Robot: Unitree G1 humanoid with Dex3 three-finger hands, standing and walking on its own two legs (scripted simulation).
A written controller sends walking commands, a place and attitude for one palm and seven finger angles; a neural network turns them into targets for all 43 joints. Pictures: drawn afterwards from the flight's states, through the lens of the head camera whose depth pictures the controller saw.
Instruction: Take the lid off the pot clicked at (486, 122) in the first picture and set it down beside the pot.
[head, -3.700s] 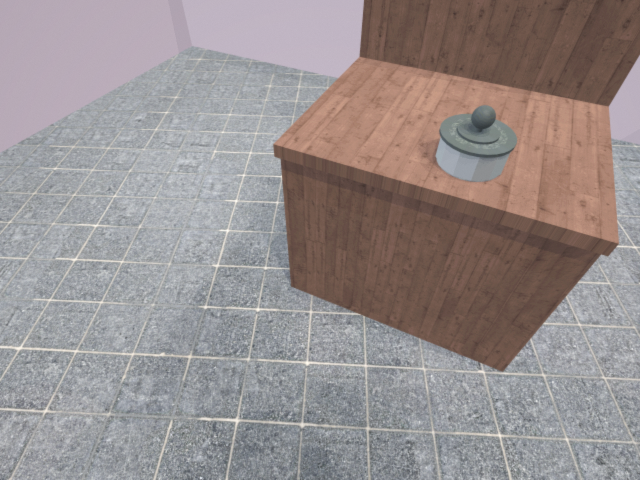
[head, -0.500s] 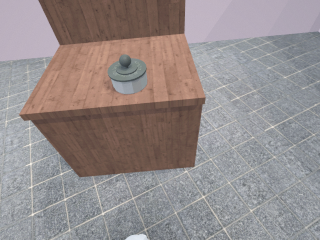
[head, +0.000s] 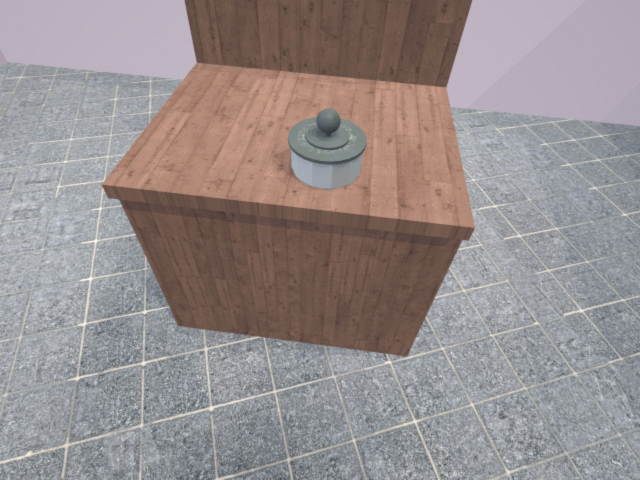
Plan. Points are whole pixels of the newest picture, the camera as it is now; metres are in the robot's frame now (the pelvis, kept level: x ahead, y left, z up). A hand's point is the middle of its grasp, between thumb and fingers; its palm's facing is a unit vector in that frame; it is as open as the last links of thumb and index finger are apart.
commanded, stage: take the last steps up to it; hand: left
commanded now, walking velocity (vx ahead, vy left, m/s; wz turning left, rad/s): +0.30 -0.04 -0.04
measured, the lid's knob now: (328, 121) +0.80 +0.08 +0.03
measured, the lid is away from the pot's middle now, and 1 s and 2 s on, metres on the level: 0.00 0.00 0.00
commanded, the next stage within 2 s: come to a stop and stand still in 0.62 s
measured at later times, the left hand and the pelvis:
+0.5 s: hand (257, 380) +0.30 +0.14 -0.18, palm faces -0.03 -0.98 -0.21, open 7.3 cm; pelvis +0.18 -0.04 -0.02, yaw -2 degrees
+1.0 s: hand (263, 390) +0.29 +0.13 -0.19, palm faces +0.04 -0.99 -0.13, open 7.3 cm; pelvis +0.30 -0.03 +0.00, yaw -4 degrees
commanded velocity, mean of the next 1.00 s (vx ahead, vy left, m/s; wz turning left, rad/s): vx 0.09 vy -0.03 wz -0.01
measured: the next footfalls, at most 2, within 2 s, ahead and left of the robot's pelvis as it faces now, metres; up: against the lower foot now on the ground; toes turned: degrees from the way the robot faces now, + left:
right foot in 0.44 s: +0.30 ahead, -0.13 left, +0.00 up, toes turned -9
left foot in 0.88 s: +0.40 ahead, +0.07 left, +0.00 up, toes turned +1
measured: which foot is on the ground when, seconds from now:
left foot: down 0.00-0.44, up 0.46-0.86, down 0.88-1.00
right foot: down 0.00-0.00, up 0.02-0.42, down 0.44-0.96, up 0.98-1.00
